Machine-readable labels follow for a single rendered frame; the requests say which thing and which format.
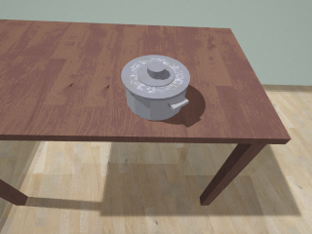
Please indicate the table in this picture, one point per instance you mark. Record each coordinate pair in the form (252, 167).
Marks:
(61, 81)

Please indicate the knob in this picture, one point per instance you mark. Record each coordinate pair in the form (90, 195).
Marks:
(156, 68)

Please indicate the lid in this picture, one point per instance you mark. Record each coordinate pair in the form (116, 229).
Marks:
(139, 83)

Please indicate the pot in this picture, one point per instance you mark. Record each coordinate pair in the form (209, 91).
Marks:
(155, 110)

